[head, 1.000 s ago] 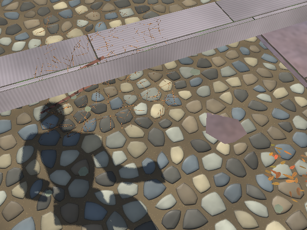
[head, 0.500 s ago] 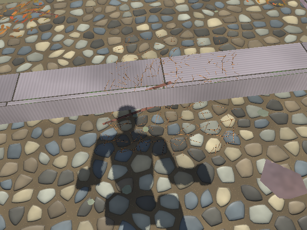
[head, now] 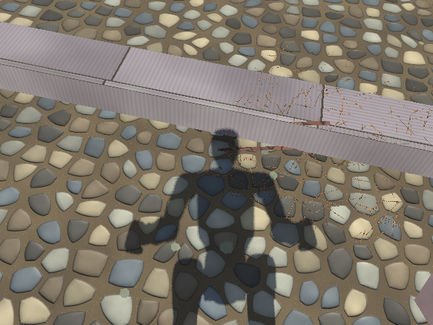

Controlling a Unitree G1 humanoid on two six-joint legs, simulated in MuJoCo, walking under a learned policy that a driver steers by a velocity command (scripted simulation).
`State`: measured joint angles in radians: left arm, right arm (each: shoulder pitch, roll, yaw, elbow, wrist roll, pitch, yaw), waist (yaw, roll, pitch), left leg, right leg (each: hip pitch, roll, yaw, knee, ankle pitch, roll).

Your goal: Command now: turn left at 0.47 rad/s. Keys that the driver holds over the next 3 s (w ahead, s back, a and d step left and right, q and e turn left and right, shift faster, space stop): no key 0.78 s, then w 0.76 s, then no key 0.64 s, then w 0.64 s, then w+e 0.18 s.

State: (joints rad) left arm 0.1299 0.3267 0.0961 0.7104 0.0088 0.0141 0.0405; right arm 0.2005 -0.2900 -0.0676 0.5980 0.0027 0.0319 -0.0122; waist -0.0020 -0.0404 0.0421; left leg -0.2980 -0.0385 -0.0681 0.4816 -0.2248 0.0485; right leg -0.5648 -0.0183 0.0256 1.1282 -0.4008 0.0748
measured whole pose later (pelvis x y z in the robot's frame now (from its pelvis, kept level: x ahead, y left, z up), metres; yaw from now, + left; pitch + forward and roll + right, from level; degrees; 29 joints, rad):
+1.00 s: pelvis +0.04 -0.02 -0.01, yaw +5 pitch +0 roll +0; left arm 0.30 0.26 0.03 0.81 -0.02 -0.03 0.02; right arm 0.27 -0.24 -0.06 0.76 0.02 -0.04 -0.01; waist 0.02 -0.02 0.00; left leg -0.32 -0.01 -0.01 0.71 -0.45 0.04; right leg -0.16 0.00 0.01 0.50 -0.34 -0.03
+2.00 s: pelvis +0.46 +0.00 -0.01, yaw +5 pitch +0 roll -2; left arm 0.25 0.24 0.02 0.91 0.03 -0.03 -0.02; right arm 0.19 -0.23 0.00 0.81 -0.04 -0.01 -0.01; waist 0.03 0.02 0.02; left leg -0.33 0.03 -0.01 0.49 -0.16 0.00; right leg -0.17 0.07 -0.05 0.45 -0.28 -0.05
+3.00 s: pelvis +0.77 +0.06 +0.00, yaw +1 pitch -2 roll +2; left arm 0.21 0.22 0.04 1.00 0.03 -0.04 -0.02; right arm 0.32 -0.21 -0.04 1.04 -0.02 -0.10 0.00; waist 0.00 -0.03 0.05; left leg -0.08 -0.07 0.15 0.27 -0.18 0.09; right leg -0.56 -0.08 0.02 1.03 -0.21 -0.07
